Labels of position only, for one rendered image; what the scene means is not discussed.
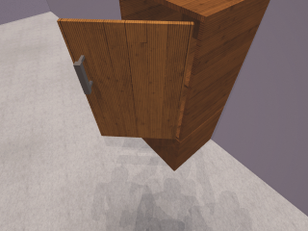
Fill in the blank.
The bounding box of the cupboard door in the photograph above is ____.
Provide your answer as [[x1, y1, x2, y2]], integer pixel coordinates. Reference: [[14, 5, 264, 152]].
[[57, 18, 194, 140]]

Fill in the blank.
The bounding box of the handle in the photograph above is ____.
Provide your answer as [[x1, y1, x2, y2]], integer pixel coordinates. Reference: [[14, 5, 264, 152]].
[[73, 55, 93, 94]]

